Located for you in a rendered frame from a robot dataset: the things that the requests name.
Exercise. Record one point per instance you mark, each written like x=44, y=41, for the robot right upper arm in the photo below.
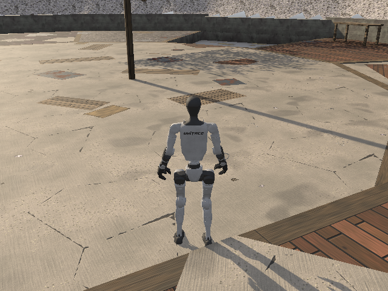
x=213, y=129

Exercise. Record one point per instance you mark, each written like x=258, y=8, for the left robot forearm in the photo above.
x=164, y=160

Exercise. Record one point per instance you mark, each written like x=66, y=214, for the right robot hand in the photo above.
x=218, y=166

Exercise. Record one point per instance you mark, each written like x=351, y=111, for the left robot shin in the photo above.
x=179, y=215

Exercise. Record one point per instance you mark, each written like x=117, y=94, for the right robot forearm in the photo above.
x=221, y=158

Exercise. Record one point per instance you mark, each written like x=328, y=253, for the robot left upper arm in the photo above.
x=174, y=128

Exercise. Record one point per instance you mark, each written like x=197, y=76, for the left robot hand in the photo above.
x=160, y=171

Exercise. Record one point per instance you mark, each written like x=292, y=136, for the robot torso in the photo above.
x=193, y=147

